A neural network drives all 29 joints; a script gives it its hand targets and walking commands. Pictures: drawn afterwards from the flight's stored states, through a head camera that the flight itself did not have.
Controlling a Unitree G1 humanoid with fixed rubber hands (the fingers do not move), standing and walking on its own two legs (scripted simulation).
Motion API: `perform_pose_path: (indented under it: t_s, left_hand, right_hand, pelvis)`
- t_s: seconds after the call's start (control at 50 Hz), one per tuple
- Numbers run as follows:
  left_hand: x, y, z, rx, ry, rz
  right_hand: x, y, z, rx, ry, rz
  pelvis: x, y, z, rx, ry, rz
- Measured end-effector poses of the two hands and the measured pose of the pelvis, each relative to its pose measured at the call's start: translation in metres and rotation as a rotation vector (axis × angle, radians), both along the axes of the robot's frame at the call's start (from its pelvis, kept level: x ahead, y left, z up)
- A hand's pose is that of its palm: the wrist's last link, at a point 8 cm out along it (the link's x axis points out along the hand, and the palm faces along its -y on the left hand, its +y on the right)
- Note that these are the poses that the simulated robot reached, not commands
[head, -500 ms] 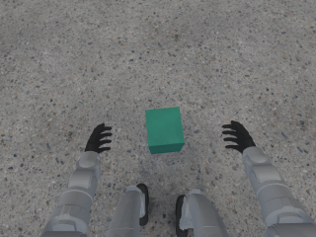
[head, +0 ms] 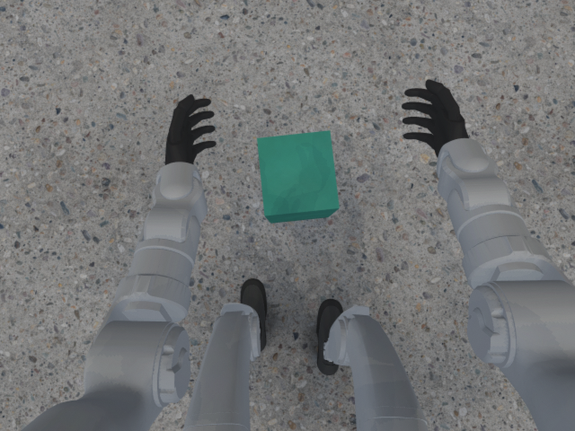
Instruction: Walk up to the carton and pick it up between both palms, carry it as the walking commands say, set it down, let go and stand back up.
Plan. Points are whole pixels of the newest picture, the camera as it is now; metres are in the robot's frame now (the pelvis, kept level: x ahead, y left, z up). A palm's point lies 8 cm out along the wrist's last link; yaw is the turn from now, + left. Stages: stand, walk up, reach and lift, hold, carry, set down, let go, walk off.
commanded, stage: reach and lift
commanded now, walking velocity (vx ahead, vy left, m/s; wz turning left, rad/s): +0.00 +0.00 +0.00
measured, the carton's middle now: (296, 182) +0.50 -0.01 -0.56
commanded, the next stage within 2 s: none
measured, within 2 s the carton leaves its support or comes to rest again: neither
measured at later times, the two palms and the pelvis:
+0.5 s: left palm (209, 147) +0.49 +0.13 -0.18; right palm (432, 127) +0.50 -0.21 -0.16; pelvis -0.01 +0.00 -0.03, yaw -1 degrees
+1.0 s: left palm (220, 172) +0.48 +0.14 -0.33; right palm (395, 162) +0.48 -0.20 -0.32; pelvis -0.06 +0.01 -0.18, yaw -3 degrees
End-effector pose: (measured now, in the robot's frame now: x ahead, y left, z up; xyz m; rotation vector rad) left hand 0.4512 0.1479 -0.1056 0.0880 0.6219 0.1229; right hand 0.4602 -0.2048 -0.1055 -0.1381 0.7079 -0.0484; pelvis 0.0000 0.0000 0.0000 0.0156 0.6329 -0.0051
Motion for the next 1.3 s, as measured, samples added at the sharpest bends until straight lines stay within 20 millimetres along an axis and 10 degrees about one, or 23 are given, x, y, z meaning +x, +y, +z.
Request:
perform_pose_path:
  t_s: [0.18,0.5,0.9,1.3]
  left_hand:
    - [0.023,-0.001,-0.028,-0.042,0.029,0.049]
    - [0.035,-0.019,-0.07,-0.036,0.035,0.031]
    - [0.035,-0.002,-0.194,-0.01,0.014,0.061]
    - [0.031,-0.019,-0.31,-0.017,0.09,0.032]
  right_hand:
    - [0.038,0.007,-0.01,0.024,-0.04,-0.023]
    - [0.037,-0.007,-0.059,0.064,-0.018,-0.062]
    - [0.031,0.008,-0.183,0.055,-0.021,-0.077]
    - [0.025,-0.006,-0.3,0.02,0.064,-0.056]
  pelvis:
    - [-0.002,0.002,-0.008,-0.002,0.091,-0.001]
    - [-0.009,0.0,-0.028,0.013,0.196,-0.025]
    - [-0.053,0.011,-0.155,0.014,0.236,-0.051]
    - [-0.058,0.009,-0.239,0.025,0.097,-0.061]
